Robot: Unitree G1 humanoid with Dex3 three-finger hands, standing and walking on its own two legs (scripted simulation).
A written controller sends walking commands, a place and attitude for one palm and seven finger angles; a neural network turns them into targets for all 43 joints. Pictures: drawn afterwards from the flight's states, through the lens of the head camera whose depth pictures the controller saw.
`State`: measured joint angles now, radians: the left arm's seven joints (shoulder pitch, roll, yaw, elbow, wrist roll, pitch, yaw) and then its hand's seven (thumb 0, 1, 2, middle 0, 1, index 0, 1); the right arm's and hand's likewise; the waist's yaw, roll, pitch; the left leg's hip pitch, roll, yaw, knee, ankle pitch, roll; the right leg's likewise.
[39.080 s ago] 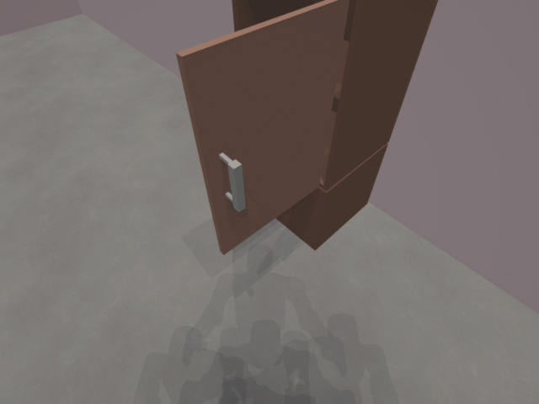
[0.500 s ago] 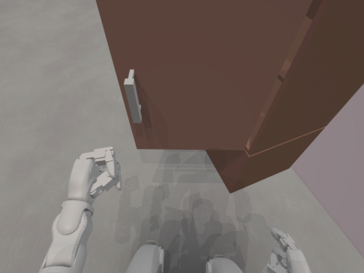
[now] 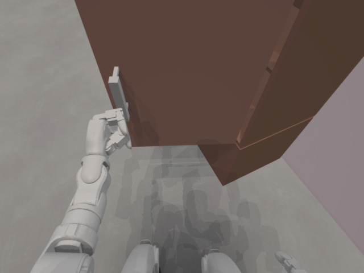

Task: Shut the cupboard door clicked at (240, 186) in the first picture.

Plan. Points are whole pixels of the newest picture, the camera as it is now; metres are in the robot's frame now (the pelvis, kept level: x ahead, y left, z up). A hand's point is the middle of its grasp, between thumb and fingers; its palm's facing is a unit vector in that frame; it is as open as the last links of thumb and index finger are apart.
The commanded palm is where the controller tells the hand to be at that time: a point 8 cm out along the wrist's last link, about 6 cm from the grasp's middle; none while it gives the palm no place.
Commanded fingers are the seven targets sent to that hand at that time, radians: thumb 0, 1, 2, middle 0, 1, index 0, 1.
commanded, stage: bring the fist close to the handle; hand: left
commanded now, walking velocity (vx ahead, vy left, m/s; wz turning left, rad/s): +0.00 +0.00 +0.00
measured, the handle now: (120, 95) +0.53 +0.16 +0.05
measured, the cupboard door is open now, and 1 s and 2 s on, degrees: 67 64 50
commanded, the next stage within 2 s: push the door shut along its arc in 0.48 s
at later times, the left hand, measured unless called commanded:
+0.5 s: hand (131, 125) +0.43 +0.12 +0.05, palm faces +0.06 -1.00 -0.04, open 3.2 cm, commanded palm +0.41 +0.17 +0.05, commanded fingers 0.00 0.90 0.90 -1.30 -1.50 -1.30 -1.50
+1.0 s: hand (131, 110) +0.48 +0.13 +0.05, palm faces -0.04 -1.00 -0.04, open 3.2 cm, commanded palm +0.47 +0.17 +0.05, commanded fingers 0.00 0.90 0.90 -1.30 -1.50 -1.30 -1.50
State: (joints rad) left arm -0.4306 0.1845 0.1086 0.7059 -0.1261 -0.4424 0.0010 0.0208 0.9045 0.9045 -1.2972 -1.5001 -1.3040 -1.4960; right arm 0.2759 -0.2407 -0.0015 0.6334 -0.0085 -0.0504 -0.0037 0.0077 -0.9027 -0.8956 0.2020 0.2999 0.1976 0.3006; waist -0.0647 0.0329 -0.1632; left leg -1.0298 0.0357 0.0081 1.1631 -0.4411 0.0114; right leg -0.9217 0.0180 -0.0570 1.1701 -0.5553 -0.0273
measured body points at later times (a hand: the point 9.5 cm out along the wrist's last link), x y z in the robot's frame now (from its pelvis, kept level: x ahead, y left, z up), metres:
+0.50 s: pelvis +0.00 -0.01 +0.00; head +0.10 -0.01 +0.44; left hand +0.42 +0.18 +0.05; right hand +0.05 -0.27 -0.13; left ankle +0.06 +0.11 -0.64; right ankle +0.01 -0.11 -0.64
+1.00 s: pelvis +0.00 +0.00 -0.01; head +0.11 +0.00 +0.42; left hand +0.47 +0.18 +0.06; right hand +0.05 -0.27 -0.14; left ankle +0.06 +0.11 -0.64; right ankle +0.01 -0.11 -0.64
